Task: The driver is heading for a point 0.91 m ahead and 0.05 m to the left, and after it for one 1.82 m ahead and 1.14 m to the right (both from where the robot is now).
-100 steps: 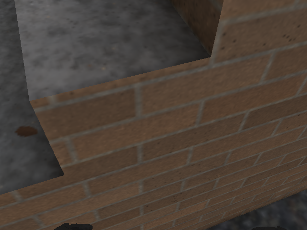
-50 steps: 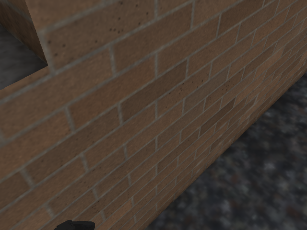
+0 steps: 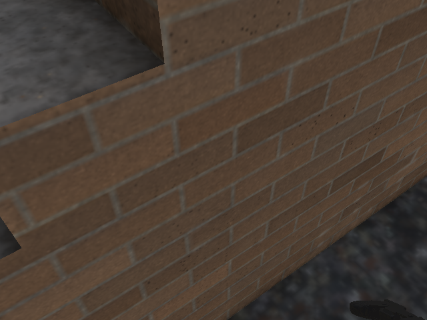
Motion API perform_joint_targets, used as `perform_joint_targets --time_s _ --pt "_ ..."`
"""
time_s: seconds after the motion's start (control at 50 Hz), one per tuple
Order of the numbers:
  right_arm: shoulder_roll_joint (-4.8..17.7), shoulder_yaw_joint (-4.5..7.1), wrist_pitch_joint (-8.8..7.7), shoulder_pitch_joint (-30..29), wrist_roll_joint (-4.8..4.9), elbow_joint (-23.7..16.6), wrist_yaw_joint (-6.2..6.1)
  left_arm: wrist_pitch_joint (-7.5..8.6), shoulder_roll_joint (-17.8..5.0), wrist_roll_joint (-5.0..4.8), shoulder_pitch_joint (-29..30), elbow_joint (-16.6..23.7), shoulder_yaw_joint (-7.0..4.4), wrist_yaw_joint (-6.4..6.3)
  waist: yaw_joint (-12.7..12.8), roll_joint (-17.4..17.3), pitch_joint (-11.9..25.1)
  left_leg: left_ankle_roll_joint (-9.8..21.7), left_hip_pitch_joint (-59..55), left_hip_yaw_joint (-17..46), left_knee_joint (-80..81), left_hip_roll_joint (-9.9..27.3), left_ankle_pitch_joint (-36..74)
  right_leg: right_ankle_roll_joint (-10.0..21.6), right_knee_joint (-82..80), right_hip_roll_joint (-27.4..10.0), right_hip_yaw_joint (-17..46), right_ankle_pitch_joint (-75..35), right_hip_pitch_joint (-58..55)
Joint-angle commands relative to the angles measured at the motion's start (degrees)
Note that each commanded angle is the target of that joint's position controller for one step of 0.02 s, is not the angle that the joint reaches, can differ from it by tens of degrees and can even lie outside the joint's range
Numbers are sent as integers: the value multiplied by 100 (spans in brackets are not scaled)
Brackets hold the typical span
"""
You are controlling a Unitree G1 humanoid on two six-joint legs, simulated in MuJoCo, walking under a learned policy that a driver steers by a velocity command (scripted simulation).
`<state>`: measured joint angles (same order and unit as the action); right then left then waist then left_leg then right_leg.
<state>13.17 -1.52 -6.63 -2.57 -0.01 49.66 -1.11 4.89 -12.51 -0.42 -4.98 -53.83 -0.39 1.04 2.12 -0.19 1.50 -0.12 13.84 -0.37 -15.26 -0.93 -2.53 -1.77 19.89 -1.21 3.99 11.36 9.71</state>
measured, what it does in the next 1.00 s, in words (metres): lifts its right foot, turning left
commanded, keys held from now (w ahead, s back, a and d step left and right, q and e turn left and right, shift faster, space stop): w+e+shift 0.14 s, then shift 0.12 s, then q+shift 0.62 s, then shift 0.08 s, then e+shift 0.04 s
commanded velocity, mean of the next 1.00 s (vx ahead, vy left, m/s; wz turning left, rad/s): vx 0.37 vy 0.00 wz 0.16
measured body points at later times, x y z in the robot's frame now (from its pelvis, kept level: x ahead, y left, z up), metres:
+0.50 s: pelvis +0.02 -0.04 -0.01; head +0.03 -0.04 +0.44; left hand +0.26 +0.18 -0.09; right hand +0.12 -0.34 -0.12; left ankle +0.06 +0.11 -0.75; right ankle -0.01 -0.15 -0.75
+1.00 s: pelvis -0.01 -0.03 -0.01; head +0.04 -0.01 +0.44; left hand +0.05 +0.29 -0.12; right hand +0.19 -0.29 -0.13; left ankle +0.05 +0.10 -0.75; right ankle +0.04 -0.14 -0.73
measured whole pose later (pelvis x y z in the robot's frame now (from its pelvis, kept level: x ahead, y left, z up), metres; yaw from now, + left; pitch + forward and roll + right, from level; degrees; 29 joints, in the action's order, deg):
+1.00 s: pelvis -0.01 -0.03 -0.01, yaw +20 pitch +0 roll -1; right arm 19.1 4.5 2.2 7.1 -1.4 50.9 -2.2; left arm -0.2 -18.4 0.6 -4.7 -44.9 -1.4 -4.8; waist -1.6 -0.3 -6.3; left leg 0.3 19.9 15.3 -24.3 -7.2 -3.8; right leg -0.9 35.9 3.7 2.7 19.9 17.6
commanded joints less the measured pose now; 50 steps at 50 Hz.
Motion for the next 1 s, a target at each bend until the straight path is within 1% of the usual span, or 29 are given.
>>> perform_joint_targets --time_s 0.02,0.08,0.14,0.18,0.2,0.24,0.26,0.28,0.32,0.34,0.38,0.46,0.52,0.54,0.58,0.62,0.66,0.68,0.7,0.72,0.74,0.78,0.8,0.82,0.84,0.86,0.9,0.96,1.0 --pt "767 177 -108 -452 31 -544 -110 26 -785 35 622 534 -205 39 -147 17 182 -265 -686 377 64 645 -1129 461 -504 -237 851 1259 1069" --pt "900 224 -105 -457 -29 -678 -145 -11 -723 59 470 654 -205 90 -102 -366 222 -126 -715 472 138 958 -1664 499 -78 -43 839 1146 1311" --pt "1153 363 -75 -188 -46 -747 -137 -2 -900 97 236 727 -292 161 -145 -456 366 -19 -784 439 79 1175 -2430 536 307 91 716 1336 1685" --pt "924 327 -101 -275 -12 -903 -172 -47 -779 201 65 730 -262 136 -56 -77 400 -10 -468 81 -325 1090 -1763 623 245 -14 754 950 1271" --pt "741 271 -108 -252 -6 -954 -171 -35 -875 206 113 760 -278 114 -95 325 350 -78 -523 -232 -757 863 -1027 649 7 -182 1117 667 1286" --pt "622 204 -144 -37 -23 -1022 -177 -25 -1176 130 331 846 -343 72 -258 886 288 -211 -297 -540 -1235 494 -246 642 140 -355 1504 -1711 867" --pt "680 197 -147 134 0 -996 -178 -39 -1234 110 244 856 -361 44 -233 880 477 -230 -216 -597 -1350 430 -238 632 355 -397 1495 -2831 488" --pt "1115 229 -185 351 -233 -812 -211 -109 -1216 148 486 1258 -329 -32 -238 984 965 -188 -349 -492 -1310 456 190 764 551 -327 1424 -3495 -110" --pt "902 100 -174 454 -225 -630 -88 -227 -873 218 252 1252 -163 -69 -133 598 1276 -200 -602 -376 -998 653 449 573 475 -282 1222 -3360 -597" --pt "844 43 -139 441 -213 -536 -24 -279 -833 225 234 1202 -118 -53 -108 432 1163 -241 -709 -310 -804 731 452 481 332 -241 1145 -2992 -614" --pt "1043 54 -68 379 -149 -343 30 -342 -1007 226 327 1167 -112 -35 -44 208 710 -259 -589 -172 -599 694 108 404 80 -177 936 -2205 -562" --pt "1484 206 -8 395 -6 -183 -11 -454 -1438 163 368 1142 -239 -174 -16 123 59 -143 214 -8 -853 477 -322 416 197 -51 497 -1670 -556" --pt "1317 267 28 548 31 -214 -7 -560 -1458 102 251 1219 -317 -319 -41 357 88 -89 875 23 -1657 376 -505 769 217 -392 511 -2226 -693" --pt "757 124 225 845 152 -134 -8 -500 -1421 73 61 893 -301 -268 -190 214 -85 -123 723 -9 -1763 235 -892 793 49 -897 610 -1561 -424" --pt "852 171 380 1020 44 -164 -26 -487 -1348 75 256 929 -297 -239 -266 553 -302 -19 699 86 -2209 253 -1257 927 39 -1050 577 -1552 -104" --pt "996 243 431 1340 31 -125 -23 -493 -1317 110 501 955 -332 -266 -395 860 -274 194 646 170 -2442 332 -1412 999 370 -1173 321 -2013 -46" --pt "1065 298 481 1681 -65 -77 15 -471 -1299 109 489 957 -377 -283 -464 453 -108 383 289 410 -2175 470 -690 803 1141 -1074 -119 -2438 80" --pt "1362 417 449 1744 -164 -33 -9 -455 -1277 98 497 1000 -392 -300 -462 -255 -19 566 86 995 -1813 698 513 501 1686 -673 -577 -1568 337" --pt "1862 601 444 1969 -205 -30 -9 -459 -1267 99 677 1164 -387 -316 -615 -1061 53 1000 -288 2267 -1178 1301 1986 132 2597 -23 -843 93 950" --pt "2128 728 479 2290 -251 47 5 -470 -1198 79 986 1300 -364 -320 -904 -1674 126 1557 -961 3381 -505 1737 3265 -93 3717 754 -692 2388 1941" --pt "2116 739 257 2020 -231 -203 -57 -456 -843 51 1168 1679 -311 -371 -677 -801 1060 1931 -1646 3913 -519 1814 2179 -220 4891 783 332 2802 2225" --pt "1984 822 158 992 20 -483 -121 -490 -1027 -7 594 1635 -335 -518 -206 -175 716 1518 -1230 3381 -552 1555 1425 -209 4869 500 734 1998 2423" --pt "1715 779 544 743 -64 -305 -181 -406 -1252 158 372 1399 -279 -481 -51 -661 -97 1193 -413 2252 -613 989 1774 -156 4025 115 191 1109 2048" --pt "1353 724 704 868 -22 -385 -174 -393 -1171 120 394 1359 -282 -533 -264 -650 29 952 -157 2026 -512 657 1851 -152 3303 401 -135 1004 1413" --pt "1304 722 797 1144 -41 -302 -162 -430 -1111 91 415 1361 -249 -559 -420 -784 145 892 -343 2129 -461 628 1807 -171 3037 591 -278 1019 1285" --pt "1303 731 834 1459 -72 -231 -151 -484 -1091 94 314 1321 -249 -564 -551 -857 360 936 -600 2399 -426 731 1700 -172 2971 676 -216 1124 1208" --pt "1533 833 779 1474 -76 -125 -128 -499 -1113 85 88 1288 -230 -554 -446 -856 469 1039 -654 2727 -400 847 765 -84 2569 544 1 1003 1164" --pt "1339 772 855 1028 -168 -135 -115 -481 -1100 92 -249 1121 -232 -637 -345 -1078 331 911 90 3043 -20 776 -778 95 1741 514 -131 1021 403" --pt "1210 695 863 726 -146 -72 -108 -435 -951 135 -756 912 -214 -613 -91 -1006 359 765 673 2857 17 639 -1987 217 877 352 -351 435 -474"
